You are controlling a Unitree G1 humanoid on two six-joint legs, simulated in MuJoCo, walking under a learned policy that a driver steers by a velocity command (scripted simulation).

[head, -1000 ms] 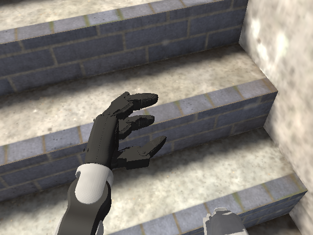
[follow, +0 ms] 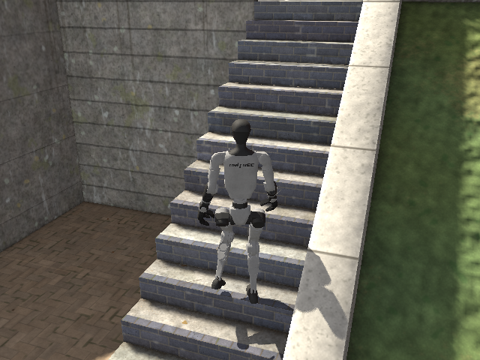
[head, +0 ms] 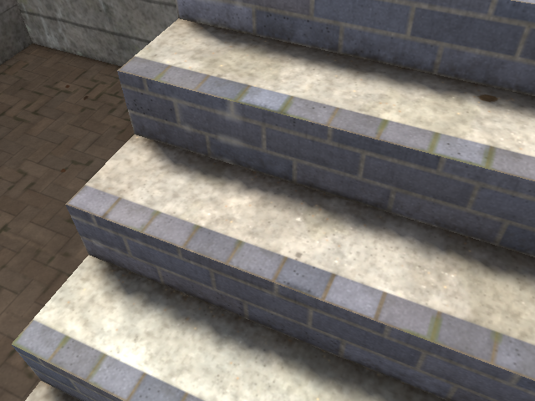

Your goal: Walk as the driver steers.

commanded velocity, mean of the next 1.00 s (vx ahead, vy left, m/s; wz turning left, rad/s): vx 0.00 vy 0.00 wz -0.46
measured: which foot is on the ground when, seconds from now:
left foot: up 0.00-0.50, down 0.52-1.00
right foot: down 0.00-0.54, up 0.56-1.00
